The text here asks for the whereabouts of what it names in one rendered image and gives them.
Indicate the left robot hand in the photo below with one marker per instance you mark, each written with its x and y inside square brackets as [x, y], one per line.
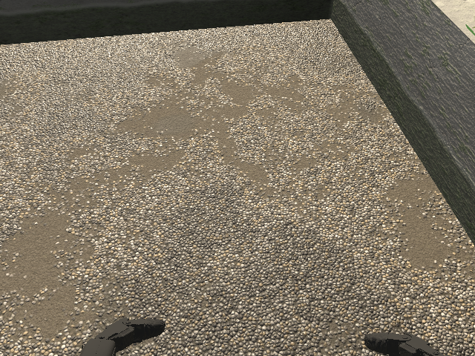
[122, 334]

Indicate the right robot hand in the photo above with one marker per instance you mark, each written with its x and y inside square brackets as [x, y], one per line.
[405, 344]

